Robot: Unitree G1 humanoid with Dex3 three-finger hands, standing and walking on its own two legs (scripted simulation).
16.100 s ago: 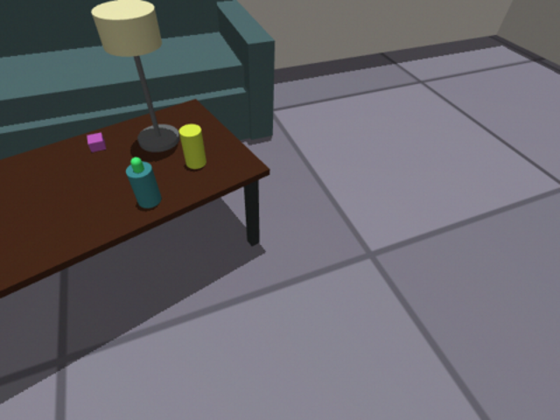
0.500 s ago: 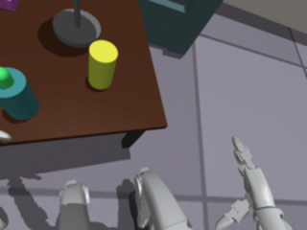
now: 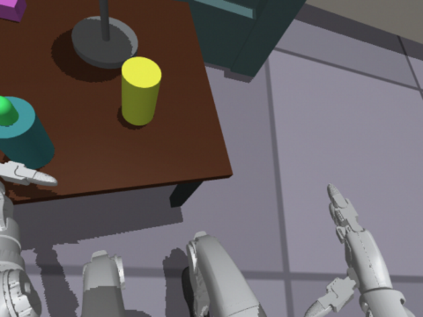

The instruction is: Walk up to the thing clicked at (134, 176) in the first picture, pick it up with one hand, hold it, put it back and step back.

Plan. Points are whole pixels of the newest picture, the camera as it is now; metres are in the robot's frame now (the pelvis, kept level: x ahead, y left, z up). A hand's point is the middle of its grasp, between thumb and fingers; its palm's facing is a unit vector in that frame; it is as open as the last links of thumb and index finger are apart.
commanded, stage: close in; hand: left
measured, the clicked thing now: (17, 130) +0.48 +0.23 -0.04
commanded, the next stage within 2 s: close in 0.02 s
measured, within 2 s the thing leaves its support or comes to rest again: leaves its support in 1.52 s
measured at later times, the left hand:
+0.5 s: hand (16, 130) +0.48 +0.23 -0.04, palm faces +0.27 -0.96 -0.02, open 16.1 cm
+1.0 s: hand (15, 132) +0.48 +0.23 -0.04, palm faces +0.25 -0.97 -0.01, open 10.8 cm
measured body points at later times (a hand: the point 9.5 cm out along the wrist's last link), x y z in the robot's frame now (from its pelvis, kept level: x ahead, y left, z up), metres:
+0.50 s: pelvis +0.00 +0.00 +0.00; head +0.17 +0.08 +0.41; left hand +0.46 +0.28 -0.04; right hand +0.18 -0.25 +0.09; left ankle +0.05 +0.12 -0.54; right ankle +0.06 -0.15 -0.54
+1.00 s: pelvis +0.00 +0.00 +0.01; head +0.17 +0.09 +0.41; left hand +0.46 +0.28 -0.04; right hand +0.18 -0.25 +0.11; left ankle +0.05 +0.12 -0.54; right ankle +0.06 -0.15 -0.54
